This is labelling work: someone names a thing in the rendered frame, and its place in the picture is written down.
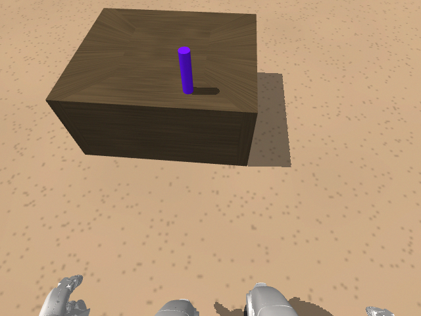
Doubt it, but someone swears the left robot hand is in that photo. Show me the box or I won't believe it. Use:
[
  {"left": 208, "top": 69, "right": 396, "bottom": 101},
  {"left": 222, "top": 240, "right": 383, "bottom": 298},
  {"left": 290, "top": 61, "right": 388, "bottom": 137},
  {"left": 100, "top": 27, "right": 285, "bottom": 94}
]
[{"left": 39, "top": 275, "right": 90, "bottom": 316}]

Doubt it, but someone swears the can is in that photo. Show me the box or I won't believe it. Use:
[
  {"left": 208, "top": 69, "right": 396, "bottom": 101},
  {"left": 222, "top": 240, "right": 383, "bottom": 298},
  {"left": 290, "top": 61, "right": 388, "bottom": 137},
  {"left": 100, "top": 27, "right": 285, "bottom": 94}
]
[{"left": 178, "top": 47, "right": 193, "bottom": 94}]

